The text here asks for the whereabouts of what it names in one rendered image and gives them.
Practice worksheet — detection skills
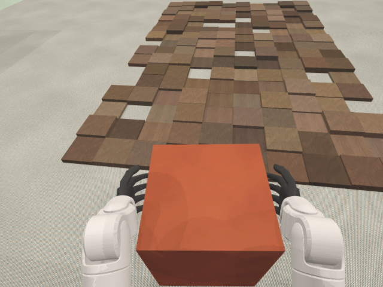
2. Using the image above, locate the carton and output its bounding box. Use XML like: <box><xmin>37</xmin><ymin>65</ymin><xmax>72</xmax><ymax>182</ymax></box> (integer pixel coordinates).
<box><xmin>136</xmin><ymin>143</ymin><xmax>285</xmax><ymax>286</ymax></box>

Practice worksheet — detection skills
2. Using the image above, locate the left robot hand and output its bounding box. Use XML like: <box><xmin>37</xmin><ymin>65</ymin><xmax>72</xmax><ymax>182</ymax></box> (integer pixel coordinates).
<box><xmin>116</xmin><ymin>165</ymin><xmax>148</xmax><ymax>213</ymax></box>

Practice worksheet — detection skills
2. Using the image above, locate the robot left forearm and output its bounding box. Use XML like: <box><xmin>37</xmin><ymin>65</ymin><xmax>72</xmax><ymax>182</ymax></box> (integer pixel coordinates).
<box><xmin>81</xmin><ymin>196</ymin><xmax>138</xmax><ymax>287</ymax></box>

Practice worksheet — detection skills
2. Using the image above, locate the right robot hand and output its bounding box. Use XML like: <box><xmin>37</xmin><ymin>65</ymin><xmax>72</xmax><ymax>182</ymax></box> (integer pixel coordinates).
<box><xmin>266</xmin><ymin>164</ymin><xmax>300</xmax><ymax>215</ymax></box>

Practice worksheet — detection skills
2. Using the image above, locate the robot right forearm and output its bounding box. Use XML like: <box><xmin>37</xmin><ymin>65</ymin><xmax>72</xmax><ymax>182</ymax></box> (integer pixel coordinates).
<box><xmin>279</xmin><ymin>196</ymin><xmax>345</xmax><ymax>287</ymax></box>

